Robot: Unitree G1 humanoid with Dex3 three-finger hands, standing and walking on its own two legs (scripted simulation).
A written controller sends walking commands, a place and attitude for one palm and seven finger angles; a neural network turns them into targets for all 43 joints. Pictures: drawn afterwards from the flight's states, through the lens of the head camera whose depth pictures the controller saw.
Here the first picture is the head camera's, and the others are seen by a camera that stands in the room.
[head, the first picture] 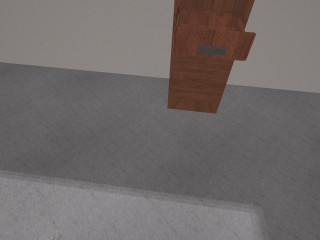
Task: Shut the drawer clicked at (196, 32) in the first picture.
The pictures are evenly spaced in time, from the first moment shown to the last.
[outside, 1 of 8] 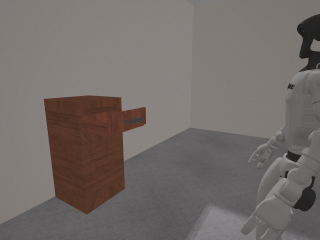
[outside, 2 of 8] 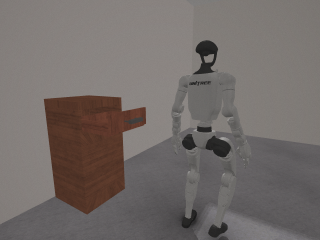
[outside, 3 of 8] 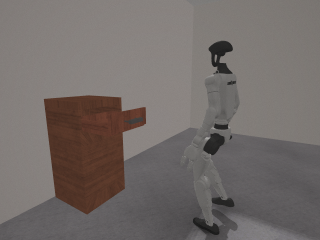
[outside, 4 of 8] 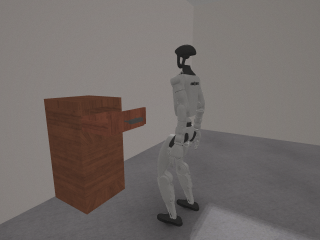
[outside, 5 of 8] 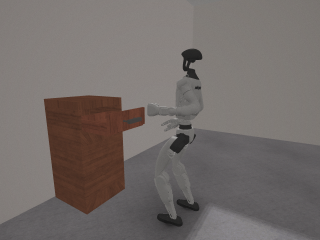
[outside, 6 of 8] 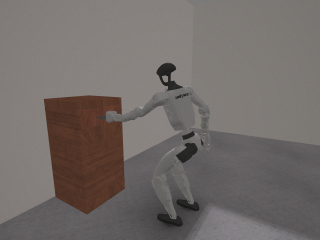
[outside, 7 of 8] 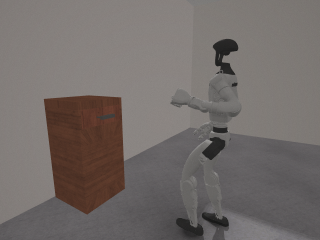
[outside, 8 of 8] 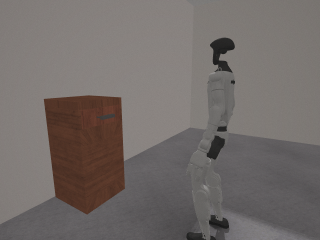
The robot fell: no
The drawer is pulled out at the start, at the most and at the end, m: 0.29 0.29 0.00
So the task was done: yes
